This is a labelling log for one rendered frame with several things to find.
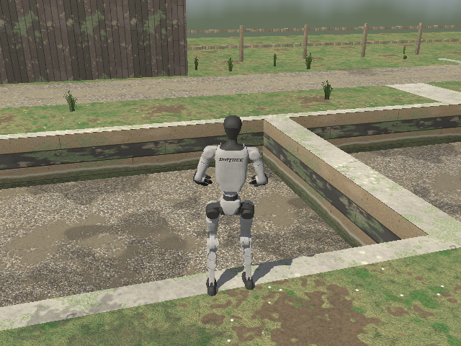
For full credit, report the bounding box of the robot right upper arm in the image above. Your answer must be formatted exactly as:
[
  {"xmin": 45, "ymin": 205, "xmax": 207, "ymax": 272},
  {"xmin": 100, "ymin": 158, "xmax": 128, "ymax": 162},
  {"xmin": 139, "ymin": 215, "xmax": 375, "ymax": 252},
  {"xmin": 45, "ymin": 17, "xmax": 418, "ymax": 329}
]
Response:
[{"xmin": 247, "ymin": 146, "xmax": 267, "ymax": 185}]

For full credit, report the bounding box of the robot left upper arm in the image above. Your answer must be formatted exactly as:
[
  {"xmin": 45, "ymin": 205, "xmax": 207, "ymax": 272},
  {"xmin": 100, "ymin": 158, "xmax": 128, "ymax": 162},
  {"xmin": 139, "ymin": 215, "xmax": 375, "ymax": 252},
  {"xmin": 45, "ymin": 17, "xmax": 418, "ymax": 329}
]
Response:
[{"xmin": 194, "ymin": 146, "xmax": 217, "ymax": 182}]

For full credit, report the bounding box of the robot head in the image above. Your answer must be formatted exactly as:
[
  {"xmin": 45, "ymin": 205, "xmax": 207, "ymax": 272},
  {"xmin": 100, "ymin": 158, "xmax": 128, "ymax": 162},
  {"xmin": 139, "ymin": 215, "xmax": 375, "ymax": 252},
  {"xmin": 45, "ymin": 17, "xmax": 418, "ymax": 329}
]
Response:
[{"xmin": 220, "ymin": 115, "xmax": 244, "ymax": 151}]

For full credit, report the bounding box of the left robot hand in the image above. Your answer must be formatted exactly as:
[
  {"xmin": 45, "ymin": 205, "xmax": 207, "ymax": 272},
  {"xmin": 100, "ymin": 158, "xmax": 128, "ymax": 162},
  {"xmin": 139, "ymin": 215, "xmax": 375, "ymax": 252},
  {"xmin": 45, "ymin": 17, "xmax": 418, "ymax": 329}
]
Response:
[{"xmin": 195, "ymin": 175, "xmax": 212, "ymax": 186}]

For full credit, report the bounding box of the right robot hand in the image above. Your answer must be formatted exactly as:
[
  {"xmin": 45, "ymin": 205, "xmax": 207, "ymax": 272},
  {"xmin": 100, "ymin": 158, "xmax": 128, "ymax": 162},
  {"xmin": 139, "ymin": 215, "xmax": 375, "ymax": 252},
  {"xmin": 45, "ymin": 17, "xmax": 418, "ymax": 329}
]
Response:
[{"xmin": 249, "ymin": 175, "xmax": 260, "ymax": 187}]

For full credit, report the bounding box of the robot right shin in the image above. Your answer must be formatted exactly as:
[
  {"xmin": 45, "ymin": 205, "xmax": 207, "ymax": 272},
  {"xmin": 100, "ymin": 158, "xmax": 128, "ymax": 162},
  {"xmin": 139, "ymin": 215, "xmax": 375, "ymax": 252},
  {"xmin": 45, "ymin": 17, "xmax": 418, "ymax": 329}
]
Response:
[{"xmin": 241, "ymin": 234, "xmax": 253, "ymax": 280}]

